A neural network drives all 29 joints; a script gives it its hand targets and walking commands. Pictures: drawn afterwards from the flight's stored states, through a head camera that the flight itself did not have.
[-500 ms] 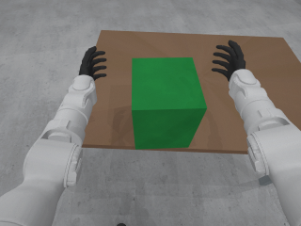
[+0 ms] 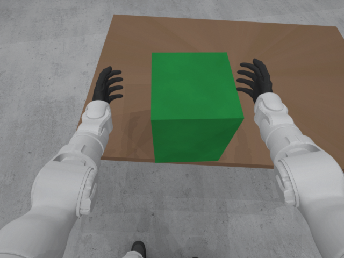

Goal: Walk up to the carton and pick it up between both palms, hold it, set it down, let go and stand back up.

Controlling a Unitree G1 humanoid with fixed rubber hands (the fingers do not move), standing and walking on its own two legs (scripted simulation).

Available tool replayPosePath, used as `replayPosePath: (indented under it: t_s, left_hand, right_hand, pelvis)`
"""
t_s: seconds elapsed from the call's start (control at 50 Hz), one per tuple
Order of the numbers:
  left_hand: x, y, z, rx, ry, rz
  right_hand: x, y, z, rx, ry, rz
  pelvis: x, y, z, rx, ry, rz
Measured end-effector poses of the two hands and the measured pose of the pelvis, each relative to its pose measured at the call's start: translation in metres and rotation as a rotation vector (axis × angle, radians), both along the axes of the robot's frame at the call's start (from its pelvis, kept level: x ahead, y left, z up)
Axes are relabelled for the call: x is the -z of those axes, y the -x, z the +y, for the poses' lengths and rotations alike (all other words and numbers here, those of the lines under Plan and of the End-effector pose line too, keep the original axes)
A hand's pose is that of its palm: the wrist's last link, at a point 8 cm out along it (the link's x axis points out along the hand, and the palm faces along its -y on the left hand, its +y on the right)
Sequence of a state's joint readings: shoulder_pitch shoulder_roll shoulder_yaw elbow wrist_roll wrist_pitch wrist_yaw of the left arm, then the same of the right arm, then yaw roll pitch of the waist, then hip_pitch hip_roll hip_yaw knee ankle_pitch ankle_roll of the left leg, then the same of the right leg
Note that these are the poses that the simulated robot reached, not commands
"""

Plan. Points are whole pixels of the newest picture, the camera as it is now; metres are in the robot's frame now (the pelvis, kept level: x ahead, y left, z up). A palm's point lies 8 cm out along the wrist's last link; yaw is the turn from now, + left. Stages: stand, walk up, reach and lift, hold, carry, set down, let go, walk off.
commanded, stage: reach and lift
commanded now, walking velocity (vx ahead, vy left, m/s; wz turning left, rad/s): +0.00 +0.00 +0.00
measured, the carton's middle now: (188, 112) +0.49 -0.02 -0.04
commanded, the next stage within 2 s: none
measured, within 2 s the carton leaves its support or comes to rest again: neither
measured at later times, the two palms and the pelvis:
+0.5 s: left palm (114, 111) +0.46 +0.18 +0.00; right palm (243, 106) +0.49 -0.17 +0.01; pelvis +0.00 +0.01 -0.02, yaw -1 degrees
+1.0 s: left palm (130, 115) +0.45 +0.14 +0.00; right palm (239, 116) +0.46 -0.15 +0.00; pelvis +0.01 +0.00 +0.00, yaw -1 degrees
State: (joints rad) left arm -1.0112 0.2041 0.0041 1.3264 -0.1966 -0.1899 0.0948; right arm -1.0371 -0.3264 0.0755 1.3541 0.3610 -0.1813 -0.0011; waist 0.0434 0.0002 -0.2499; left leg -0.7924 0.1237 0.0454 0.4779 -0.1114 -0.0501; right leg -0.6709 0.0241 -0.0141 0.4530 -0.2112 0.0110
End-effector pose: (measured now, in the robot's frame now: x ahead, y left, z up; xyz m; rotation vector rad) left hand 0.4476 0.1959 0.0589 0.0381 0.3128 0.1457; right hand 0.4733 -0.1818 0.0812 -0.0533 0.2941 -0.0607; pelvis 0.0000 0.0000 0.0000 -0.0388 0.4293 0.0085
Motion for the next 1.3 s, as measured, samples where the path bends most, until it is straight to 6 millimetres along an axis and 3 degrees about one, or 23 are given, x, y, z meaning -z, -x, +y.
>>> replayPosePath:
  t_s: [0.18,0.5,0.8,1.04,1.3]
  left_hand:
    - [0.023,-0.009,0.0,-0.017,-0.001,-0.009]
    - [0.063,-0.012,-0.014,0.02,0.002,0.005]
    - [0.062,-0.015,-0.056,0.078,0.022,-0.029]
    - [0.062,-0.001,-0.056,0.012,-0.015,-0.044]
    - [0.063,0.003,-0.054,0.017,-0.022,-0.043]
  right_hand:
    - [0.033,-0.009,0.014,-0.022,-0.009,-0.014]
    - [0.073,-0.013,0.015,-0.026,0.004,-0.031]
    - [0.076,-0.006,0.024,-0.009,-0.002,-0.07]
    - [0.079,0.019,0.031,0.038,0.032,-0.096]
    - [0.078,0.023,0.033,0.037,0.038,-0.086]
  pelvis:
    - [0.011,0.0,0.002,0.004,0.002,0.095]
    - [0.018,-0.005,0.005,0.017,0.004,0.163]
    - [0.012,-0.004,0.006,0.036,-0.006,0.138]
    - [-0.002,-0.008,0.001,0.033,-0.018,0.052]
    - [-0.006,-0.017,-0.004,0.024,-0.024,0.025]
